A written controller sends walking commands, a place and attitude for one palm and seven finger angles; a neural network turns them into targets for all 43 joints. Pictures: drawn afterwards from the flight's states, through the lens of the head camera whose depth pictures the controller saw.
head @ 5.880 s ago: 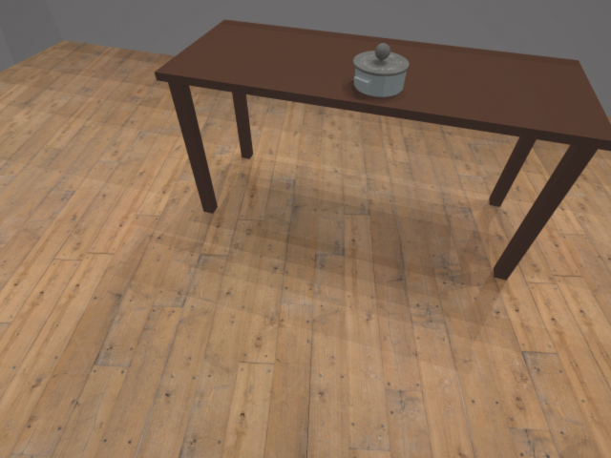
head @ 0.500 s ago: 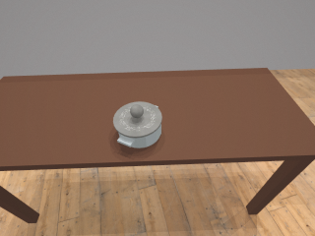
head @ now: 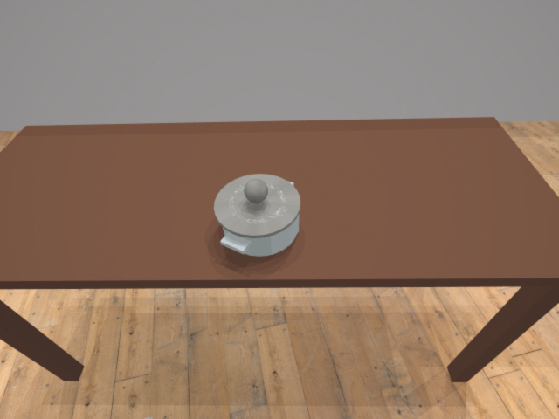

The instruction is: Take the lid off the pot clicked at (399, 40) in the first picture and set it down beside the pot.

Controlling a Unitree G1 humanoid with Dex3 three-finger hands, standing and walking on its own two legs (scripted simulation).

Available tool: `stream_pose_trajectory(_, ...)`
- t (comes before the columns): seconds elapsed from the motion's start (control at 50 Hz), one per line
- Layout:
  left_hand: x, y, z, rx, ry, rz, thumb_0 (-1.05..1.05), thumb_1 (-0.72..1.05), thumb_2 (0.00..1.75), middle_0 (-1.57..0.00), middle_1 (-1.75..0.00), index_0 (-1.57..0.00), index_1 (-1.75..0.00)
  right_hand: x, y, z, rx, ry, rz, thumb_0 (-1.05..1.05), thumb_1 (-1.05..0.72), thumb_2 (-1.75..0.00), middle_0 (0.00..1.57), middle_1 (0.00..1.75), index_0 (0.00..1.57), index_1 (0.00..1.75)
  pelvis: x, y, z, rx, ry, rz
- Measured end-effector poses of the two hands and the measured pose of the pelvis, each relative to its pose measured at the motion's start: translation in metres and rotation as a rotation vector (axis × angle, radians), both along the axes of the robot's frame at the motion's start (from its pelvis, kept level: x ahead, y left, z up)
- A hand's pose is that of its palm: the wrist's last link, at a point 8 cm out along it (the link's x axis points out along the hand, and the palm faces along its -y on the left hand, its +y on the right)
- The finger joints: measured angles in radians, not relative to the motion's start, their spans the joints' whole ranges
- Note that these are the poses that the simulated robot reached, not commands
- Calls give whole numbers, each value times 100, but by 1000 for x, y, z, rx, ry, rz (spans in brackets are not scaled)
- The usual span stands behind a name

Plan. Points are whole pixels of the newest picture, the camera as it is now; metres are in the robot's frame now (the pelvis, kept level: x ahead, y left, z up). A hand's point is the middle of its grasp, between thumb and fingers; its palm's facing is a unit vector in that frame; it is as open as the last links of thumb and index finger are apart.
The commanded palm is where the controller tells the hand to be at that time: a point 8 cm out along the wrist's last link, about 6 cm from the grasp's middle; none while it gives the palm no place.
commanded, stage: lift the closed hand beside the body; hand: left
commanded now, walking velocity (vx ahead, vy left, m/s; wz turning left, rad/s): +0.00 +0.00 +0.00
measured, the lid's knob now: (256, 190) +0.51 +0.09 +0.03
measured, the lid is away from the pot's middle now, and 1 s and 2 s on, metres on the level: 0.00 0.00 0.00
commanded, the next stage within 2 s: raise the hand higher, near the body in 0.48 s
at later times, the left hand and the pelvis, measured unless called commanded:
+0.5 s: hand out of the picture +0.14 +0.21 -0.04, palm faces +0.28 -0.91 -0.30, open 3.0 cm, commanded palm +0.10 +0.26 -0.02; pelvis +0.03 -0.01 +0.00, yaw +2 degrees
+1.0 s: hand (114, 380) +0.16 +0.23 +0.02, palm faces +0.25 -0.90 -0.37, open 3.1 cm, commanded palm +0.12 +0.27 +0.06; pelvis +0.03 +0.00 +0.00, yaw +1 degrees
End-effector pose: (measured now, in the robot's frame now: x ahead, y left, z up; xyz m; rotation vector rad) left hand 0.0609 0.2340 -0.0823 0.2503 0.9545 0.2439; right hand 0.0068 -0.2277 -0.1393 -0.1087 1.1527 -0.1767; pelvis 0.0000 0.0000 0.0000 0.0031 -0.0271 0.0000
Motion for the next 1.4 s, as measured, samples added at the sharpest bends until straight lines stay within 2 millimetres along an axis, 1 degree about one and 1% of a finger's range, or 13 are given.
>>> stream_pose_trajectory(0.06,46,-5,26,24,-182,-70,5,96,90,-33,-45,-33,-44,47,-20,10,-49,-173,38,4,-93,-89,20,30,20,30,-1,4,-1,0,-4,8)
stream_pose_trajectory(0.12,70,-17,29,-32,-256,-87,3,94,90,-43,-56,-43,-55,96,-34,32,-81,-326,36,3,-92,-89,20,30,20,30,-1,3,-2,7,9,-9)
stream_pose_trajectory(0.18,69,-23,36,-92,-330,-61,2,93,90,-54,-68,-54,-68,143,-39,66,-113,-471,58,2,-92,-89,20,30,20,30,4,-4,-2,10,11,-21)
stream_pose_trajectory(0.26,55,-16,48,-79,-392,-16,1,91,90,-71,-86,-71,-85,198,-32,106,-145,-630,150,2,-91,-90,20,30,20,30,11,-10,-1,-1,4,-1)
stream_pose_trajectory(0.32,45,-6,46,-48,-361,28,1,90,90,-84,-100,-84,-99,230,-20,118,-137,-690,212,1,-91,-90,20,30,20,30,13,-11,-2,-9,13,17)
stream_pose_trajectory(0.38,39,4,50,-15,-337,63,1,90,90,-97,-114,-97,-114,247,-5,118,-110,-703,250,1,-90,-90,20,30,20,30,16,-12,-2,-12,25,25)
stream_pose_trajectory(0.46,41,14,64,36,-353,82,1,90,90,-111,-131,-112,-130,251,16,103,-55,-660,269,1,-90,-90,20,30,20,30,23,-11,-2,-15,39,34)
stream_pose_trajectory(0.54,49,20,64,56,-333,82,1,90,90,-121,-141,-121,-140,237,29,78,-6,-556,261,1,-90,-89,20,30,20,30,28,-9,-2,-14,49,37)
stream_pose_trajectory(0.72,68,35,93,128,-381,33,1,90,90,-128,-149,-128,-148,194,21,47,-1,-391,177,1,-90,-89,21,30,20,30,39,-2,-1,-15,45,20)
stream_pose_trajectory(0.82,72,32,102,123,-411,-18,1,90,90,-129,-150,-129,-149,189,8,49,-37,-389,145,1,-90,-89,21,30,20,30,38,1,0,-13,38,13)
stream_pose_trajectory(0.92,72,35,124,154,-503,-37,1,89,90,-129,-150,-129,-149,197,3,61,-64,-441,143,1,-90,-89,20,30,20,30,36,2,1,-15,22,13)
stream_pose_trajectory(1.16,75,37,164,204,-693,-50,1,89,90,-129,-150,-130,-150,217,25,82,-29,-564,215,1,-90,-90,20,30,20,30,25,3,3,-16,-15,19)
stream_pose_trajectory(1.4,84,36,204,277,-834,-95,1,89,90,-130,-150,-130,-150,200,30,69,12,-522,235,1,-90,-89,21,30,20,30,21,-1,3,-16,-26,19)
